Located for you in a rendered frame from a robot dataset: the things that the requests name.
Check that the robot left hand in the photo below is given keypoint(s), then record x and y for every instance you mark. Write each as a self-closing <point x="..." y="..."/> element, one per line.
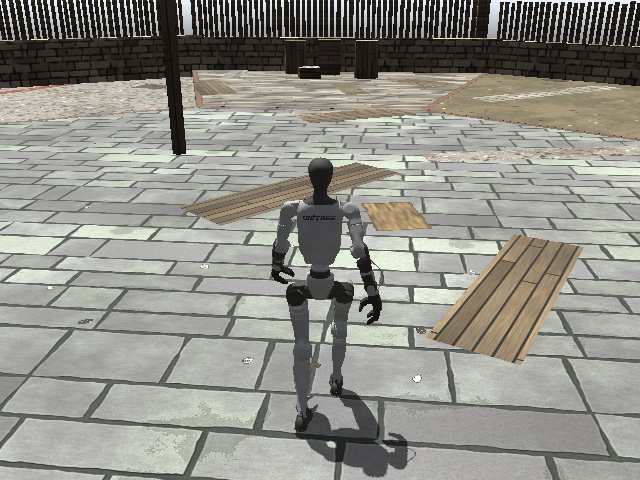
<point x="286" y="270"/>

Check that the robot right hand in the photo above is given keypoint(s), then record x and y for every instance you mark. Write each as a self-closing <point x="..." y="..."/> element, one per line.
<point x="377" y="307"/>

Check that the left robot forearm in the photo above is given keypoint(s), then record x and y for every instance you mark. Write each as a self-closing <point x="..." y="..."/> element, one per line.
<point x="277" y="259"/>

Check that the robot left upper arm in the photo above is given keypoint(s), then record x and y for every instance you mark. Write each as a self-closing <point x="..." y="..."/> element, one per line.
<point x="288" y="211"/>

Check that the right robot forearm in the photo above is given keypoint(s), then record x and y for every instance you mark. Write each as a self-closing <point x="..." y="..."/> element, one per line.
<point x="367" y="274"/>

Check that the right robot foot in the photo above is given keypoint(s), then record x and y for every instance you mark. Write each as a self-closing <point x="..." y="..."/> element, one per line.
<point x="336" y="388"/>

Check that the robot right upper arm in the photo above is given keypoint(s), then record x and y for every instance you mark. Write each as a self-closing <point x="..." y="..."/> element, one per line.
<point x="351" y="212"/>

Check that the right robot shin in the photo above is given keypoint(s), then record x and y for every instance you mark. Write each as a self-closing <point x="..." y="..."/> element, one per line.
<point x="338" y="354"/>

